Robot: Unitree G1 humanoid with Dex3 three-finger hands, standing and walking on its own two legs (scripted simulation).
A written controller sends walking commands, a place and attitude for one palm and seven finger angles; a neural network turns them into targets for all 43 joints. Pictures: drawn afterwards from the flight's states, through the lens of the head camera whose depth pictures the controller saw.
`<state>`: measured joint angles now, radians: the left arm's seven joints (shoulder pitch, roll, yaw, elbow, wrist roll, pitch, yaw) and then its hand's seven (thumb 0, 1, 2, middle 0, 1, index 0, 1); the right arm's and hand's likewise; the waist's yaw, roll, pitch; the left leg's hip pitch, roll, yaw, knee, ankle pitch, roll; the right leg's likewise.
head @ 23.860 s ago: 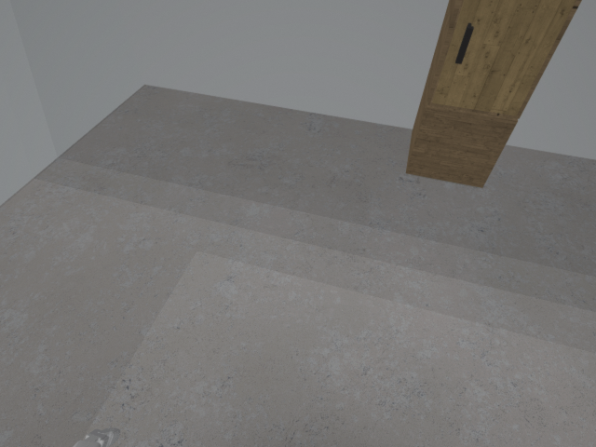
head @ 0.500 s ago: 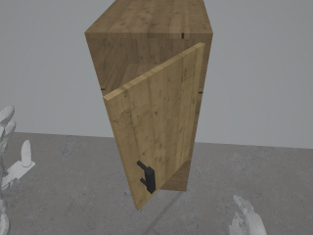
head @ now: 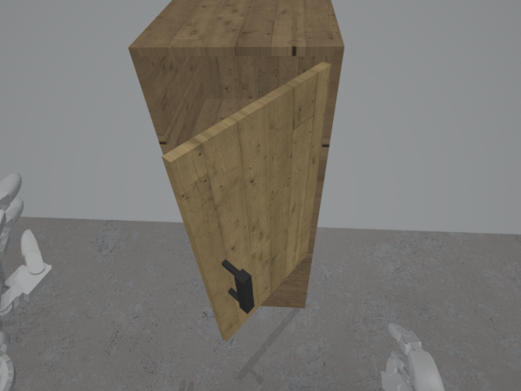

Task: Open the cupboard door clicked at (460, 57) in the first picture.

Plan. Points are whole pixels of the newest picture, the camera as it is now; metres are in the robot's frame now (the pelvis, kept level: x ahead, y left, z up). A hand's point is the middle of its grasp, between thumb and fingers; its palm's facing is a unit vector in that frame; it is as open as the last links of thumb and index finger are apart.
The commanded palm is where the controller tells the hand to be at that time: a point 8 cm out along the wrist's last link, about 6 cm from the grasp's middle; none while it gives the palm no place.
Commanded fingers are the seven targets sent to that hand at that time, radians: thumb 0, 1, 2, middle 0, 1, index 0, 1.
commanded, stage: step back with the hand held close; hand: left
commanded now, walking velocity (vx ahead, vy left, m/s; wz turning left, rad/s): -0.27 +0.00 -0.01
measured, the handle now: (237, 286) +0.33 +0.09 -0.09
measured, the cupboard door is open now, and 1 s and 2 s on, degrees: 52 52 52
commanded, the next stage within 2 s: stop stepping back and stand still in 1.38 s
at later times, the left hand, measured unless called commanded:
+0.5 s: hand (14, 321) +0.14 +0.28 +0.15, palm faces +0.41 -0.75 -0.52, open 7.4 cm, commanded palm +0.08 +0.31 +0.17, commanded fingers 0.00 0.90 0.90 -0.20 -0.30 -0.20 -0.30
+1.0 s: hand out of the picture +0.08 +0.28 +0.15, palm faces +0.43 -0.76 -0.48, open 7.4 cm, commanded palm +0.00 +0.33 +0.17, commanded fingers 0.00 0.90 0.90 -0.20 -0.30 -0.20 -0.30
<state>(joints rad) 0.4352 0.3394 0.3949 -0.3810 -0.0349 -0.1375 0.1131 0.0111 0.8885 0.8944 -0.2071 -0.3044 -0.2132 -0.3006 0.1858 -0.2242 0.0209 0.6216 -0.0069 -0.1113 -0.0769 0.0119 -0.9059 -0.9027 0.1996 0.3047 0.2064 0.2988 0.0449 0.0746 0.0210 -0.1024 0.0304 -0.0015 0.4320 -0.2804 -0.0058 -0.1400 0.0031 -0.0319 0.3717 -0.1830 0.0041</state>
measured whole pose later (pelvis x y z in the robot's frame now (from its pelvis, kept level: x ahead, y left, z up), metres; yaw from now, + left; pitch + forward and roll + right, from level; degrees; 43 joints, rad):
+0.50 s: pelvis -0.06 +0.02 -0.01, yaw -1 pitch -1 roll +0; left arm 0.54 0.41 0.44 -0.49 -0.01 -0.19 0.15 0.01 0.89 0.89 -0.21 -0.30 -0.22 -0.30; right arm 0.19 -0.22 -0.01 0.54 0.01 -0.02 -0.08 0.01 -0.91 -0.90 0.20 0.30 0.21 0.30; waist 0.00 0.00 0.05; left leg -0.30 0.00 0.03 0.55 -0.24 0.03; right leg -0.34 -0.03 0.00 0.49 -0.13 0.03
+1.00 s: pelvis -0.13 +0.02 -0.02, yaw +3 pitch +0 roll -2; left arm 0.51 0.42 0.44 -0.54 -0.01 -0.24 0.15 0.01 0.89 0.89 -0.21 -0.30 -0.21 -0.30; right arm 0.17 -0.22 -0.02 0.59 -0.01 -0.07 -0.07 0.01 -0.91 -0.90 0.20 0.30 0.21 0.30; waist -0.02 -0.01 0.07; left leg -0.46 -0.01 -0.02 0.63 -0.22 0.04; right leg -0.45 0.03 0.05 0.59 -0.18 0.03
